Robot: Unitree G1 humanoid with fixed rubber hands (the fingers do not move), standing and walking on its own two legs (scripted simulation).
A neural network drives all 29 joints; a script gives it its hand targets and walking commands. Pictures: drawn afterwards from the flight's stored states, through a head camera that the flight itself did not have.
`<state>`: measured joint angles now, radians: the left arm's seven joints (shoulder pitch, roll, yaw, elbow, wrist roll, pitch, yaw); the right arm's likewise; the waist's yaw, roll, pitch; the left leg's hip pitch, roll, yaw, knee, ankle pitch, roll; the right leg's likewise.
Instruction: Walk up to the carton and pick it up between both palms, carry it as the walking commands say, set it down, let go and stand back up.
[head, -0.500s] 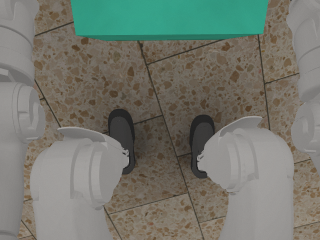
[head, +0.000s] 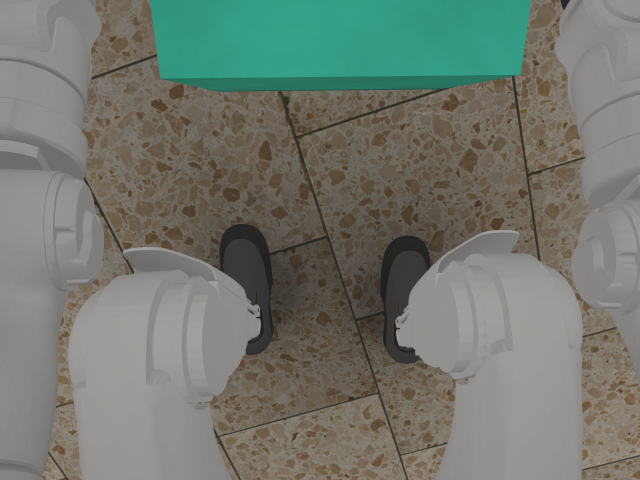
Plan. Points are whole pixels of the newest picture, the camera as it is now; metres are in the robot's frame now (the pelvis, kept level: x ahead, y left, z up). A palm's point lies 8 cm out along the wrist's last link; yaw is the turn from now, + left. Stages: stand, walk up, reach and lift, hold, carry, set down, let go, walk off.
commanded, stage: reach and lift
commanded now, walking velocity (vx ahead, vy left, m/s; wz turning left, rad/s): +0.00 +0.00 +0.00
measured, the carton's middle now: out of the picture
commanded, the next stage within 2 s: none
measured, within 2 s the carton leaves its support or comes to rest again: leaves its support in 1.28 s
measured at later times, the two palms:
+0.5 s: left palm out of the picture +0.56 +0.19 -0.19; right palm out of the picture +0.55 -0.19 -0.18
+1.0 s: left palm out of the picture +0.56 +0.20 -0.19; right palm out of the picture +0.55 -0.19 -0.18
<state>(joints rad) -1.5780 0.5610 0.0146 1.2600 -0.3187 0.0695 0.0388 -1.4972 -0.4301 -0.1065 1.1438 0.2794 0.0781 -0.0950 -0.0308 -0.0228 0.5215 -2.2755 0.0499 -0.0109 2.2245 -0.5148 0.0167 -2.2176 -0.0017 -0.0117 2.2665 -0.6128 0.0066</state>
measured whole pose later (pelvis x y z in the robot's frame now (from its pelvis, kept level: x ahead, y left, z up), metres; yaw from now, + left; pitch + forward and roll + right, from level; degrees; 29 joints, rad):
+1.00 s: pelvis +0.00 +0.00 +0.00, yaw -1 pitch +33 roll -1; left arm -1.64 0.51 0.00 1.25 -0.27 0.11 0.03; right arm -1.54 -0.37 -0.15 1.10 0.22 0.13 -0.08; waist -0.03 -0.04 0.52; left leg -2.30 0.05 -0.02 2.22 -0.50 0.02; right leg -2.25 0.01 -0.02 2.26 -0.59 0.00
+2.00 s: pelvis -0.01 +0.00 +0.06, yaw +0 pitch +30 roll -1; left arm -1.60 0.50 0.10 1.02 -0.16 0.29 0.07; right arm -1.48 -0.29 -0.30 0.84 0.06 0.32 -0.10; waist -0.01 -0.03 0.52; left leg -2.08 0.01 -0.02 2.05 -0.49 0.00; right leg -2.03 0.02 0.00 2.08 -0.57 0.01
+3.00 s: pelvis -0.03 +0.01 +0.15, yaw +0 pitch +26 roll -1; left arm -1.42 0.37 0.27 0.72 0.01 0.44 0.04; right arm -1.31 -0.21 -0.41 0.56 -0.03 0.47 -0.06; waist -0.02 -0.01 0.52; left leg -1.77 -0.01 -0.03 1.72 -0.41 0.00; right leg -1.72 0.02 0.01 1.75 -0.49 0.03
